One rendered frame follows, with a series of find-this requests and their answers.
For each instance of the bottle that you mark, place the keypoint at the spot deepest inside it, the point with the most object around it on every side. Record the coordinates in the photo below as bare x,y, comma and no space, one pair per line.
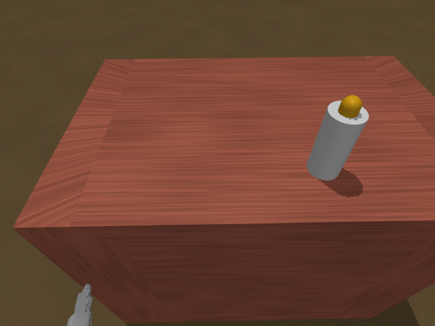
341,127

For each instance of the left robot hand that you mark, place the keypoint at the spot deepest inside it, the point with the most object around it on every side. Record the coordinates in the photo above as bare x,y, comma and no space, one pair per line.
82,315

